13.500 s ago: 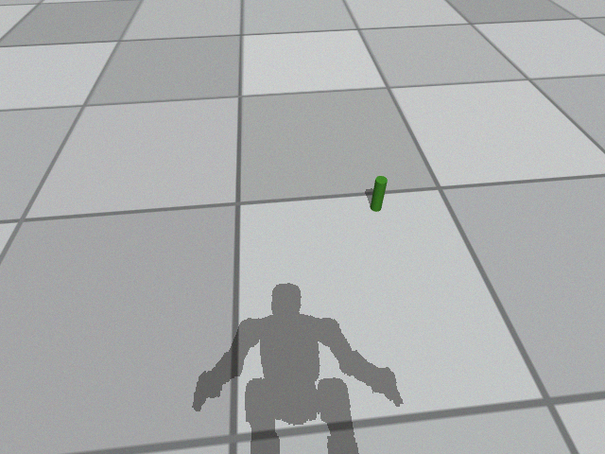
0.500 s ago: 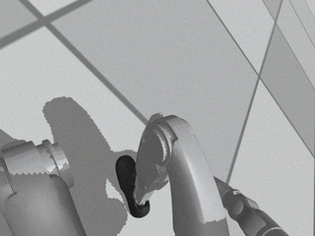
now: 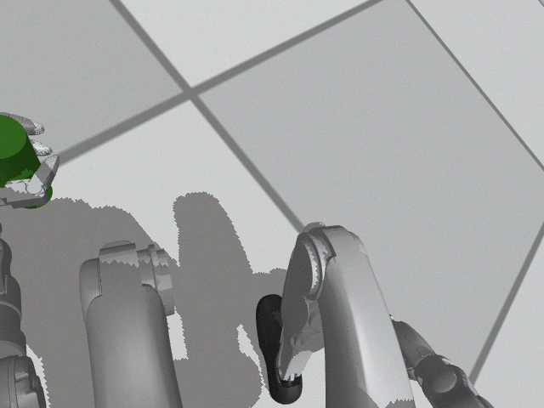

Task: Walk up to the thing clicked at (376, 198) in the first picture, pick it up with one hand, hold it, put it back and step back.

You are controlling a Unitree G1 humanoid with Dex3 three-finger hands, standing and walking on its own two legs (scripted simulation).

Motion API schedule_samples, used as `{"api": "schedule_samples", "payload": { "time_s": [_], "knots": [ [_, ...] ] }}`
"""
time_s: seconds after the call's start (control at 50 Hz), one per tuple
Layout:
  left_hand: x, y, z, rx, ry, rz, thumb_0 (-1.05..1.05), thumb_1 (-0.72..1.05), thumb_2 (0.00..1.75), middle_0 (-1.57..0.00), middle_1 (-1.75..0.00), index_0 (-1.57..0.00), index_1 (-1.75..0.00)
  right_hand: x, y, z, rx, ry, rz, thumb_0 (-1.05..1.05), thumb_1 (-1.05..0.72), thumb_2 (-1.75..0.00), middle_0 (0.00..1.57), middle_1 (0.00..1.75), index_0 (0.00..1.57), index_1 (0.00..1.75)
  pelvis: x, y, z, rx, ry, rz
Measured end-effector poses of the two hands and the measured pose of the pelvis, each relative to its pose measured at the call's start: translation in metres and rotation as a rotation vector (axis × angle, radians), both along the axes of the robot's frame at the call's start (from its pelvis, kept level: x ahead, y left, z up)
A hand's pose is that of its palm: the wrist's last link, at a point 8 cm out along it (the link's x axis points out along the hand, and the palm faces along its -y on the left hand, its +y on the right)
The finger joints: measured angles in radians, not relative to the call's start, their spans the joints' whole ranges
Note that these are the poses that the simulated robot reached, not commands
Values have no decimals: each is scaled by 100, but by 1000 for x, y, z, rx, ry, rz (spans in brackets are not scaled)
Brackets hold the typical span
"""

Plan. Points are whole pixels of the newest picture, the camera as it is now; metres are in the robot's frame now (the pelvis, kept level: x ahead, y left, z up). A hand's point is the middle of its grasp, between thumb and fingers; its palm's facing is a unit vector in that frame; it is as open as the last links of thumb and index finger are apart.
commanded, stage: settle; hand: left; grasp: from the side
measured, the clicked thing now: (17, 169) +0.42 +0.31 -0.10
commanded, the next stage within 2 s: lift in 1.20 s
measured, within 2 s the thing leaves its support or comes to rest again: neither
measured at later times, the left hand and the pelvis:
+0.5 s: hand (18, 133) +0.42 +0.29 +0.00, palm faces +0.24 -0.97 -0.06, open 6.9 cm; pelvis +0.01 -0.01 +0.03, yaw +5 degrees
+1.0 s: hand (13, 112) +0.43 +0.28 +0.04, palm faces +0.26 -0.96 -0.05, open 6.9 cm; pelvis +0.01 -0.02 +0.06, yaw +7 degrees
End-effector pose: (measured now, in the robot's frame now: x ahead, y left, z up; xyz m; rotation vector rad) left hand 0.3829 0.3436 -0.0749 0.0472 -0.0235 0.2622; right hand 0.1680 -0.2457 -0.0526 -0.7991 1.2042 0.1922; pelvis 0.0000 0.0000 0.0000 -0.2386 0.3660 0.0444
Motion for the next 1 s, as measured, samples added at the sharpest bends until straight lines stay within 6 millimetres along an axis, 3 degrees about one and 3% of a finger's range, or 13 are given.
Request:
{"api": "schedule_samples", "payload": {
  "time_s": [0.24,0.38,1.0],
  "knots": [
    [-2,-1,47,23,39,1,3,4,104,-93,-101,-90,-100,2,-6,-15,103,-9,-134,0,-88,-89,20,30,20,30,7,-8,16,55,92,29],
    [3,-5,64,16,56,-4,3,3,104,-93,-101,-90,-100,-3,-17,-20,122,5,-195,0,-88,-89,20,29,20,30,11,-12,24,83,127,36],
    [8,-16,115,-8,65,8,3,3,105,-93,-101,-90,-100,2,-20,4,157,-43,-253,0,-89,-90,20,29,20,30,14,-16,60,122,186,58]
  ]
}}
